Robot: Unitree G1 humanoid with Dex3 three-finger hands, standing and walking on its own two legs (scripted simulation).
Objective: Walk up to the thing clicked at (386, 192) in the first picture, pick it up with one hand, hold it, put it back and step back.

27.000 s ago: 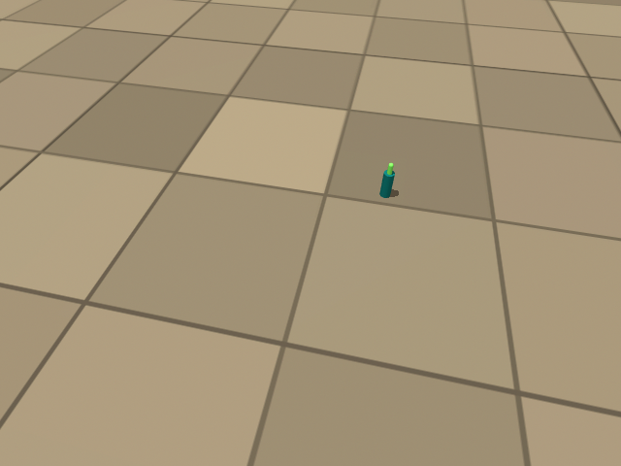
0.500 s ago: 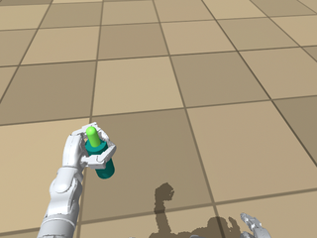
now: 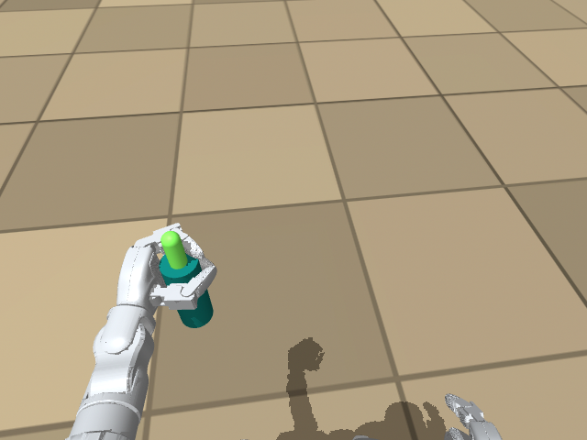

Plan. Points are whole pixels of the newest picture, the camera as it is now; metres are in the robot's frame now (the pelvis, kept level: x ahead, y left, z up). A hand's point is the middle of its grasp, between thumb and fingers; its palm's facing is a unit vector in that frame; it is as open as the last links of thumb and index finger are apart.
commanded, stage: hold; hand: left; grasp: from the side
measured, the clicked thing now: (184, 279) +0.33 +0.17 +0.03
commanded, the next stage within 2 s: crouch in 0.14 s
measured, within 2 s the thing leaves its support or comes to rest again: neither
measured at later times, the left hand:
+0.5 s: hand (194, 286) +0.33 +0.16 +0.01, palm faces -0.01 -1.00 +0.02, open 5.7 cm
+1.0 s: hand (218, 331) +0.35 +0.17 -0.23, palm faces -0.01 -1.00 -0.01, open 5.7 cm
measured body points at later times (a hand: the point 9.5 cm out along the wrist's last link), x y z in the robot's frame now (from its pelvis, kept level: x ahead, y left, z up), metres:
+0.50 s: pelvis +0.00 +0.00 -0.01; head +0.05 +0.01 +0.44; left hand +0.32 +0.22 +0.02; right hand +0.13 -0.25 -0.11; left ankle +0.00 +0.12 -0.71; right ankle +0.03 -0.13 -0.71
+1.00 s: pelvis -0.04 +0.00 -0.20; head +0.12 +0.03 +0.22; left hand +0.35 +0.22 -0.22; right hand +0.08 -0.26 -0.32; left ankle +0.00 +0.12 -0.71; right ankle +0.03 -0.13 -0.71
